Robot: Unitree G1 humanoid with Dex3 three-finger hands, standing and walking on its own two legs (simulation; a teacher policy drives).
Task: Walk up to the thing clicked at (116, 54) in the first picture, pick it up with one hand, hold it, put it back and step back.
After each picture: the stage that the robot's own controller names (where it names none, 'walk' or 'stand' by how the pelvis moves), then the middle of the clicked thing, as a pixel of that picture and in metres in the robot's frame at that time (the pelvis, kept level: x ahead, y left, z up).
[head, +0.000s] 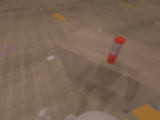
stand; (114, 51) +0.59 -0.18 +0.05
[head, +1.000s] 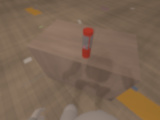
walk; (86, 44) +0.55 +0.09 +0.09
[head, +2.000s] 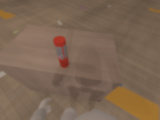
stand; (62, 54) +0.43 +0.22 +0.08
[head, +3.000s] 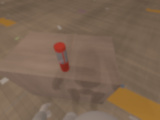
stand; (62, 59) +0.42 +0.22 +0.06
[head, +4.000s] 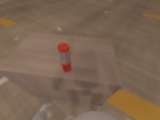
stand; (65, 59) +0.42 +0.21 +0.06
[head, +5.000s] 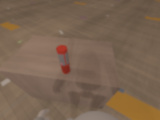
stand; (64, 61) +0.42 +0.22 +0.05
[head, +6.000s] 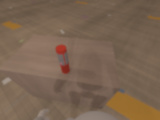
stand; (63, 60) +0.42 +0.22 +0.05
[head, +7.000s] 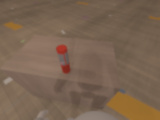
stand; (64, 60) +0.43 +0.22 +0.05
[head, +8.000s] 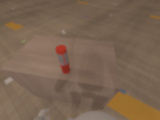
rise first; (63, 61) +0.42 +0.22 +0.05
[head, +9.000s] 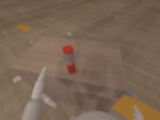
rise first; (70, 61) +0.43 +0.20 +0.06
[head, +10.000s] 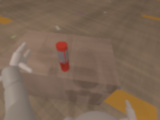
go down; (63, 58) +0.44 +0.19 +0.06
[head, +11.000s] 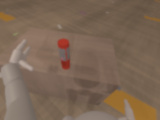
go down; (64, 56) +0.45 +0.19 +0.07
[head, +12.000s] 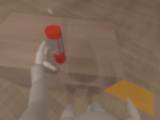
close in; (57, 48) +0.44 +0.19 +0.12
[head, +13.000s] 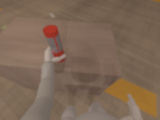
lift; (56, 47) +0.46 +0.20 +0.12
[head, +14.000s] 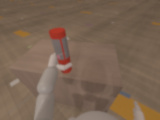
lift; (62, 53) +0.32 +0.17 +0.25
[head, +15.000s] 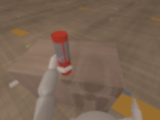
hold; (63, 56) +0.33 +0.16 +0.23
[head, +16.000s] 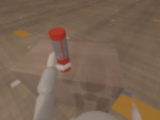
hold; (61, 53) +0.32 +0.17 +0.25
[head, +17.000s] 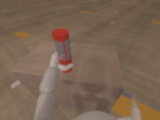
hold; (64, 54) +0.32 +0.16 +0.25
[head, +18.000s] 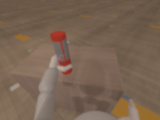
crouch; (63, 55) +0.33 +0.17 +0.24
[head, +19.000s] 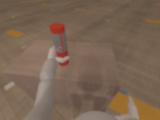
crouch; (61, 47) +0.39 +0.18 +0.24
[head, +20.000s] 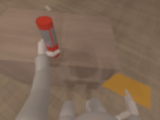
lower; (50, 41) +0.48 +0.21 +0.13
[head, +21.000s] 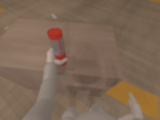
lower; (59, 50) +0.44 +0.19 +0.12
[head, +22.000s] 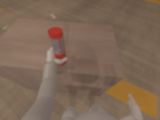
lower; (59, 49) +0.45 +0.19 +0.12
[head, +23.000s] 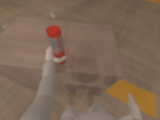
lower; (57, 48) +0.45 +0.20 +0.12
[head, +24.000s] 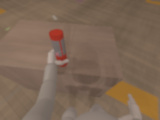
loosen; (60, 50) +0.44 +0.19 +0.11
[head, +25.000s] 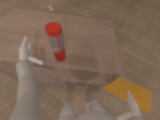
rise; (57, 46) +0.45 +0.19 +0.12
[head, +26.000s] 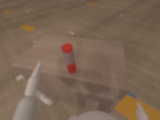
sink last; (69, 60) +0.42 +0.20 +0.09
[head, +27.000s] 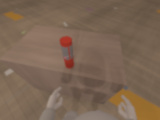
stand; (68, 54) +0.43 +0.19 +0.09
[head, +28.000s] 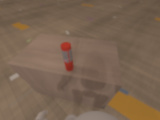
stand; (68, 58) +0.45 +0.20 +0.07
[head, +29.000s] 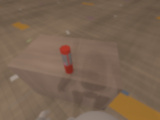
stand; (67, 61) +0.43 +0.20 +0.05
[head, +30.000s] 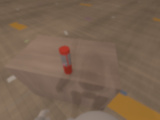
stand; (66, 61) +0.42 +0.20 +0.05
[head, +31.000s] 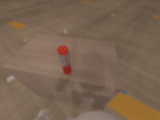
stand; (65, 61) +0.42 +0.21 +0.05
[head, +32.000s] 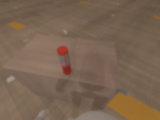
stand; (65, 62) +0.41 +0.21 +0.05
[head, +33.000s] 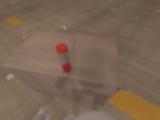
walk; (64, 60) +0.41 +0.21 +0.06
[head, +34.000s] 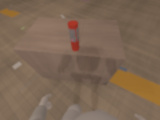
walk; (74, 37) +0.60 +0.18 +0.07
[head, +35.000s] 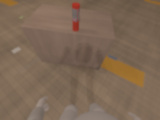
walk; (75, 18) +0.87 +0.22 +0.07
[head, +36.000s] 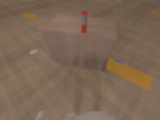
stand; (84, 22) +1.05 +0.17 +0.07
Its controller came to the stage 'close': yes
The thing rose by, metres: 0.20
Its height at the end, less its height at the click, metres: +0.00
